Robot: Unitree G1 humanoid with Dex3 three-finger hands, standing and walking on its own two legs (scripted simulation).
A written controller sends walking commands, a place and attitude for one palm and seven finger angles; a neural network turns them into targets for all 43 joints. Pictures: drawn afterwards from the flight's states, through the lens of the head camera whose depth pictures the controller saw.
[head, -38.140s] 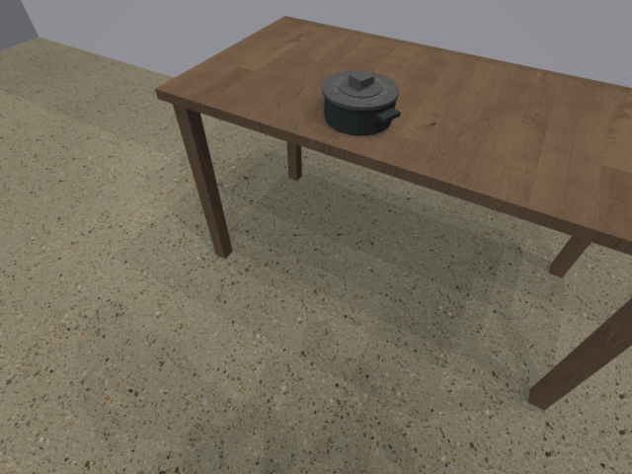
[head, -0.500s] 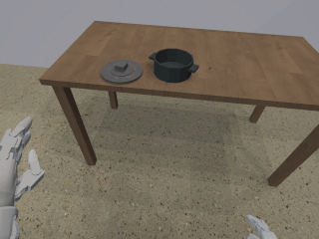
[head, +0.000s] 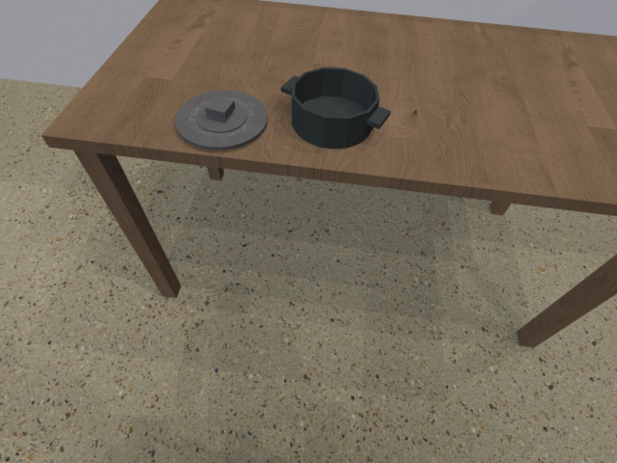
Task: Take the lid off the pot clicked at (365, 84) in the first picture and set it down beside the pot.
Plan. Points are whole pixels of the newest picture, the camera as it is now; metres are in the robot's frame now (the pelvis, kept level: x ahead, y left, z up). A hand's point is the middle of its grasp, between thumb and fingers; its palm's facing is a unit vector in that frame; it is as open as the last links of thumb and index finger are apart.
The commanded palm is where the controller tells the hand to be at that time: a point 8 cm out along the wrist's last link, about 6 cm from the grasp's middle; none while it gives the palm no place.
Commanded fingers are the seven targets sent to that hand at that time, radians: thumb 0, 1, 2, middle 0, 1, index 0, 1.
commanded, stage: stop stepping back and stand still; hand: left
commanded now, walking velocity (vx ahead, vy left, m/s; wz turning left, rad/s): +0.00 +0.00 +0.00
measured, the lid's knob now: (220, 108) +0.73 +0.19 +0.01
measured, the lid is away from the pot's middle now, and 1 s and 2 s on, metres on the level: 0.23 0.23 0.23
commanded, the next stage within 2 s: let the arm hang, fingers relaxed in 0.38 s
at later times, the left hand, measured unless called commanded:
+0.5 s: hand out of the picture +0.07 +0.17 -0.17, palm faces +0.02 -0.98 -0.19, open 7.2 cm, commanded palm none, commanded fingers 0.00 0.90 0.90 -0.20 -0.30 -0.20 -0.30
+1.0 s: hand out of the picture +0.05 +0.18 -0.17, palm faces +0.01 -0.98 -0.20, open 7.3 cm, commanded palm none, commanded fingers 0.00 0.90 0.90 -0.20 -0.30 -0.20 -0.30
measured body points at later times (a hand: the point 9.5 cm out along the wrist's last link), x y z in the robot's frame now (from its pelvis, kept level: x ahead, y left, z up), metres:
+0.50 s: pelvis +0.02 +0.00 +0.00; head +0.05 +0.01 +0.45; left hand +0.07 +0.23 -0.16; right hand +0.03 -0.23 -0.15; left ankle -0.03 +0.12 -0.73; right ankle -0.03 -0.13 -0.73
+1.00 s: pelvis +0.01 +0.00 +0.01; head +0.05 +0.01 +0.45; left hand +0.05 +0.23 -0.16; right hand -0.01 -0.21 -0.15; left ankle -0.03 +0.12 -0.73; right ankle -0.03 -0.13 -0.73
